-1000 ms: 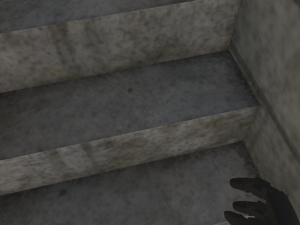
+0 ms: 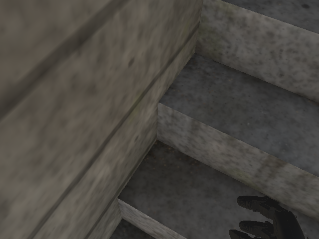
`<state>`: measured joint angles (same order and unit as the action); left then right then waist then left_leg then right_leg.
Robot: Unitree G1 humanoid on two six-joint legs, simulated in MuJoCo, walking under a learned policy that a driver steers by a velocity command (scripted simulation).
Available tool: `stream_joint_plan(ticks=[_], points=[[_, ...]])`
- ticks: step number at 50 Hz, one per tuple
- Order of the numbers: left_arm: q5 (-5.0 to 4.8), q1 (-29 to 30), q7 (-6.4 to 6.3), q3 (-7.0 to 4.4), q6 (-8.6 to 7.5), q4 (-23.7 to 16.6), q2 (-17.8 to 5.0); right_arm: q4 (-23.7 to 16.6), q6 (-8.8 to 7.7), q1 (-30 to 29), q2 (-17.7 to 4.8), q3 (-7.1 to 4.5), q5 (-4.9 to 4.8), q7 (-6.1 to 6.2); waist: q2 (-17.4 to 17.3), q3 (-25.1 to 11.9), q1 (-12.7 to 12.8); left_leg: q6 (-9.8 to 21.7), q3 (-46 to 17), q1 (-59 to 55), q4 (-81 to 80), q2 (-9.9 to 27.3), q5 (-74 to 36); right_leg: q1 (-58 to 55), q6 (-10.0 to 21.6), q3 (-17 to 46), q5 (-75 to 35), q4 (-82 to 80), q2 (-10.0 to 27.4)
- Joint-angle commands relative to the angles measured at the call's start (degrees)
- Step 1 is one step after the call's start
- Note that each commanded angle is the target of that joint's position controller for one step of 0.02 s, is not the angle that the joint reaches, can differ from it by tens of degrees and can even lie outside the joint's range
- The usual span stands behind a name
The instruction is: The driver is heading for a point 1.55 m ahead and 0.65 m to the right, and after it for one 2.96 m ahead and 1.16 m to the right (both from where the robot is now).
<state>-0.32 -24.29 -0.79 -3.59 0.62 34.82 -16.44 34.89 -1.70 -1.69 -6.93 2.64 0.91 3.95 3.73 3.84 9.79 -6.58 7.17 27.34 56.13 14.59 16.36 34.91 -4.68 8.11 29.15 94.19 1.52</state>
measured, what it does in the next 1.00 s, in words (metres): goes down, turning right: left foot 0.21 m lower, then right foot 0.17 m higher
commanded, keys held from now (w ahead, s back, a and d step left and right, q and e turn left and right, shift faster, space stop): w+e+shift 0.62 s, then w+q+shift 0.38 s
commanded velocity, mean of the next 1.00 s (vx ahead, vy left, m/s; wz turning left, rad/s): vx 0.56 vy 0.02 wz -0.53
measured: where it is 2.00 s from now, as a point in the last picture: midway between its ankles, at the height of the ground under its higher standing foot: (259, 225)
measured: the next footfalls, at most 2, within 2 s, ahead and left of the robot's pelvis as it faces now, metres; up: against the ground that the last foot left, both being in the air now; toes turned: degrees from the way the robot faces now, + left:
left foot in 0.06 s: -0.09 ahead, +0.26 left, -0.21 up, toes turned +17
right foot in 0.14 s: +0.09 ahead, -0.05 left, -0.04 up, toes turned -16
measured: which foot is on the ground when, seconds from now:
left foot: up 0.00-0.04, down 0.06-0.12, up 0.14-0.48, down 0.50-0.78, up 0.80-1.00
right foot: up 0.00-0.12, down 0.14-0.42, up 0.44-0.76, down 0.78-1.00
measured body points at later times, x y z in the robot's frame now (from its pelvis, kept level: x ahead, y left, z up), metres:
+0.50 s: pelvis -0.01 +0.03 -0.01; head -0.02 +0.02 +0.44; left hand +0.38 +0.09 +0.07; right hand -0.24 -0.25 -0.11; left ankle -0.02 +0.14 -0.75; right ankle -0.01 -0.06 -0.55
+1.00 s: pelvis -0.02 -0.09 -0.06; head -0.02 -0.14 +0.39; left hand +0.15 +0.13 -0.16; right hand +0.04 -0.41 -0.13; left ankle +0.00 +0.07 -0.36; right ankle -0.16 -0.16 -0.79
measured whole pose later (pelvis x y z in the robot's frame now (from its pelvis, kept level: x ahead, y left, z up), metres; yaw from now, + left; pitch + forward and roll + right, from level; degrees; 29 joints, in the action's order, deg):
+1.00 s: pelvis -0.02 -0.09 -0.06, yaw -32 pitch +6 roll +3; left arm 4.4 -21.8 -3.1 -1.5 -3.1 50.5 -13.5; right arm 27.7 -1.3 4.3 -14.9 -1.1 -1.3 -2.3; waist -3.7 -3.2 -1.8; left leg 0.9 -3.4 55.0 143.3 -6.8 27.9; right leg 14.7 -2.9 -8.0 23.2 33.0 9.1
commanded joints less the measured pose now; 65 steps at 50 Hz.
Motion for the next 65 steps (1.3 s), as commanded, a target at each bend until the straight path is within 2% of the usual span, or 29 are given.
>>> stream_joint_plan(ticks=[1,3,4,5,6,7,8,9,12,16,17,19,23,26,27,29,31,36,39,40,41,42,44,46,56,59,61,63,65], points=[[1.00,11.31,0.56,2.95,1.91,-12.95,5.44,8.19,-0.56,7.02,-5.64,-4.52,1.00,0.14,-16.73,9.91,-3.31,4.69,0.87,-26.08,-44.36,-3.96,-41.18,29.90,4.26,-8.55,17.61,37.68,-2.81],[0.41,6.84,0.93,3.25,2.15,-17.15,2.65,9.28,-2.30,-0.16,-8.97,-4.64,3.95,0.76,-17.73,11.38,7.10,3.12,11.20,-21.70,-46.66,-4.35,-84.75,22.15,7.14,-11.86,30.94,40.17,-2.69],[1.54,-12.09,1.19,1.26,3.49,-17.48,-5.14,0.74,-2.92,-22.31,-20.56,-7.14,6.03,1.65,-18.06,1.18,24.74,3.89,10.81,-13.79,-37.29,-0.62,-111.99,0.55,6.73,-10.40,29.56,16.29,-0.52],[0.03,-38.77,1.14,-2.92,4.26,-10.08,-15.60,-4.94,-2.09,-30.40,-30.12,-10.94,0.14,1.40,-15.45,-17.44,32.30,8.92,0.97,-23.14,-24.75,0.32,-97.00,-16.79,3.92,-6.16,11.15,-16.41,2.19],[2.35,-46.59,2.42,-3.08,4.73,-3.59,-15.99,-6.63,0.41,-25.45,-30.51,-11.80,-5.87,1.23,-12.36,-27.09,27.56,13.69,-4.10,-32.19,-12.86,1.25,-92.37,-26.04,7.78,-1.54,-3.12,-38.40,2.80],[3.45,-25.29,3.24,-2.74,4.88,-5.02,-13.53,-3.77,3.78,-11.78,-21.86,-11.02,-8.38,2.94,0.02,-22.27,11.89,12.09,-6.25,-16.32,-3.55,-3.51,-45.46,-35.94,11.20,1.48,-15.88,-44.03,-2.67],[6.16,4.90,3.71,-2.09,3.56,-12.50,-13.43,-1.80,4.99,3.45,-11.72,-7.74,-9.89,2.16,31.99,-18.21,-5.99,9.09,-11.53,0.42,26.34,-22.55,-0.36,-27.21,23.56,26.66,5.74,-59.21,-5.01],[6.15,6.13,3.31,-0.46,2.86,-15.77,-11.82,2.03,3.70,7.31,-12.86,-8.05,-9.45,-0.17,37.38,-17.29,-8.02,10.13,-15.54,1.09,43.67,-22.98,6.22,-18.86,27.35,34.76,15.30,-68.90,-2.71],[3.08,7.60,2.40,1.43,1.16,-17.19,-3.20,1.41,1.50,2.19,-15.03,-8.11,-0.97,-0.51,16.89,-5.02,-4.89,9.74,-9.93,5.53,46.42,-17.33,11.46,-7.56,21.56,18.59,-17.12,-51.73,1.48],[2.38,41.25,1.03,4.31,-3.78,-25.41,1.43,17.91,3.95,54.09,-19.05,-10.51,0.32,-0.34,7.02,-7.96,-30.32,10.14,-2.62,-38.42,30.92,-14.49,4.32,38.26,4.68,-1.75,-25.86,-32.18,0.80],[0.47,26.03,-0.35,3.81,-5.61,-16.80,-0.49,10.81,4.25,43.72,-14.27,-7.19,4.12,-1.62,-4.51,-9.35,-25.00,11.18,4.63,-28.64,10.91,-17.98,-6.43,28.55,-0.21,0.87,-6.05,-41.05,-2.29],[-0.06,17.73,-2.31,0.82,-5.99,-13.71,-5.17,2.84,4.54,26.86,-9.00,-5.28,7.08,-3.15,-1.77,-3.04,-16.89,14.16,2.65,-10.05,-4.92,-16.11,-4.69,4.29,-0.80,10.25,-1.52,-43.57,1.10],[-2.26,14.94,-3.65,3.09,-0.96,-15.50,3.80,6.53,2.57,15.12,-3.43,-2.86,3.24,-6.83,-22.90,0.09,-5.64,18.09,2.80,-9.98,-50.51,-6.59,-28.70,4.58,2.29,-7.47,2.89,8.34,-7.97],[-2.01,29.60,0.62,5.91,-1.67,-20.72,9.99,8.43,-0.70,24.71,-10.22,-3.71,1.45,-3.67,-6.12,4.68,-8.61,13.69,-8.41,-18.19,-30.11,-1.09,-46.10,37.77,2.19,-7.20,7.99,37.46,-3.27],[-1.92,23.57,1.87,7.12,-2.76,-20.67,11.90,8.11,-1.03,26.91,-20.03,-6.65,-1.19,-1.24,-10.99,2.58,-6.61,16.68,-13.95,-28.47,-30.73,5.04,-46.06,49.29,0.05,-1.93,11.47,38.18,3.03],[-4.05,23.59,1.56,6.71,-2.14,-22.49,6.29,1.85,-0.21,23.89,-29.57,-10.09,-3.61,1.54,-10.03,-4.60,-7.64,22.78,-31.38,-37.98,-39.54,16.21,1.73,52.99,-2.52,5.18,3.12,21.40,14.79],[-4.75,37.36,0.34,2.85,0.53,-25.68,-2.54,-0.48,-0.69,24.37,-30.66,-9.64,1.44,2.17,5.08,-0.13,-16.27,26.12,-35.59,-21.22,-48.37,18.88,19.89,43.21,-5.50,3.29,-8.86,24.26,15.12],[-4.57,39.51,0.91,3.38,0.48,-18.05,-1.93,0.40,-0.59,27.24,-23.18,-6.50,-0.68,-1.97,3.50,0.02,-21.88,23.02,-11.65,1.37,-49.34,4.21,24.59,-12.36,2.94,-14.20,-5.36,-37.71,5.32],[-0.84,5.09,1.55,0.03,-0.97,-5.35,-4.22,1.11,-0.45,21.31,-16.96,-3.41,-2.61,-3.03,0.58,-10.51,-1.28,16.80,-1.95,-7.43,-4.98,-4.01,-28.00,-40.42,9.19,-13.31,-19.24,-65.90,0.37],[0.72,-0.47,0.71,-0.07,-0.37,-2.64,-8.55,-3.39,-2.74,15.71,-10.24,-1.60,-1.24,-4.37,16.34,-10.45,-1.77,11.82,0.50,13.58,29.81,-12.95,16.08,-49.32,8.19,0.29,-80.36,-57.60,13.14],[3.84,-7.01,-0.71,-0.69,-1.43,-0.76,-11.33,0.86,-5.55,25.75,-11.04,-3.12,-2.65,-6.31,13.52,-28.48,-1.44,7.88,-21.97,23.55,59.28,-20.15,17.26,-54.23,19.21,22.99,-96.91,-56.43,29.89],[4.01,-8.92,-1.33,-1.12,-1.59,1.67,-11.09,-1.32,-6.15,19.86,-11.67,-4.11,-3.91,-6.45,3.08,-27.20,-0.63,5.10,-25.96,31.56,69.73,-22.47,12.54,-55.21,17.78,31.06,-73.18,-66.20,28.21],[4.47,-0.08,-1.28,0.43,-2.35,5.16,-5.72,-11.09,-2.60,2.25,-2.49,-1.03,-2.36,-5.28,5.19,-6.99,-5.54,3.82,-13.95,52.63,77.56,-19.87,12.85,-51.03,16.20,13.12,-43.60,-69.05,21.28],[5.08,3.93,-1.62,2.18,-3.89,9.36,2.13,-14.06,-0.32,1.05,1.52,0.63,-1.81,-6.89,4.24,-4.46,-10.47,7.21,-14.68,51.46,83.26,-18.57,14.90,-42.39,12.72,5.28,-37.37,-69.58,20.07],[3.71,4.47,-7.59,-0.82,-4.04,14.45,-6.55,-22.17,0.61,-16.92,1.41,3.69,-2.02,-10.91,-0.62,-7.05,-12.14,5.50,-1.66,31.43,42.43,-8.42,9.71,-25.26,7.84,-18.20,-56.98,-85.02,18.19],[1.93,-0.02,-4.56,-2.92,-4.67,17.27,-21.29,-17.56,2.76,-1.10,-6.06,0.37,-3.41,-7.88,15.44,-18.12,-16.44,8.90,9.53,-0.20,23.77,-23.15,33.39,-33.02,18.40,-19.59,-145.61,-74.91,21.26],[0.18,3.26,-2.51,-3.45,-6.30,10.88,-19.15,-11.66,4.21,15.61,-16.75,-4.45,-1.35,-6.27,10.87,-27.83,-20.33,18.43,-13.86,-21.06,5.28,-22.58,32.37,-20.00,16.87,-15.65,-127.42,-44.60,18.45],[-0.78,15.82,0.12,-1.91,-9.55,3.99,-6.92,-7.74,4.40,19.48,-23.15,-7.43,2.25,-2.95,-17.84,-29.28,-18.63,30.84,-70.81,-30.48,-34.93,-2.83,41.57,14.90,8.68,-0.49,-22.80,10.24,-1.28],[-0.01,22.31,0.50,1.10,-9.76,-0.57,4.79,0.28,1.01,19.92,-13.09,-4.79,-0.19,-3.85,-10.30,-5.71,-15.75,22.64,-56.45,-11.26,-35.06,-2.24,30.68,28.95,7.56,0.96,-18.65,38.71,-1.76]])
